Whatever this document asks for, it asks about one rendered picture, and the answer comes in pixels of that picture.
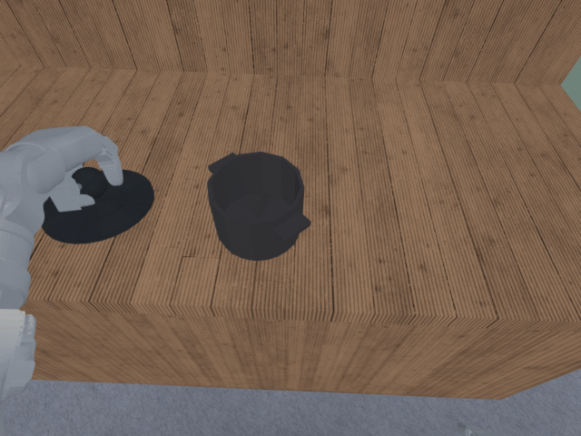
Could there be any robot left hand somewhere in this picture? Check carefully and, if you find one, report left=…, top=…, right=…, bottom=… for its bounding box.
left=17, top=126, right=123, bottom=212

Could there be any knob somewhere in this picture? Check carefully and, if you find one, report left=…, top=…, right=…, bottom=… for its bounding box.
left=72, top=167, right=108, bottom=199

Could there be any left robot forearm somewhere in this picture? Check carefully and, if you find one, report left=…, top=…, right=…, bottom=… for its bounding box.
left=0, top=140, right=65, bottom=310

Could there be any table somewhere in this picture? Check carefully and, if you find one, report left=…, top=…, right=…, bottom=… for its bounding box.
left=0, top=0, right=581, bottom=400

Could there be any robot left upper arm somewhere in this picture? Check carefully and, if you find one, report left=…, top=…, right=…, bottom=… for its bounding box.
left=0, top=309, right=36, bottom=436

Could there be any pot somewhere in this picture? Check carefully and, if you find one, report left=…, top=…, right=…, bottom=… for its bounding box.
left=207, top=152, right=311, bottom=261

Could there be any lid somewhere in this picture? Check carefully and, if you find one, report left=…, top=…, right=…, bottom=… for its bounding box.
left=42, top=170, right=154, bottom=244

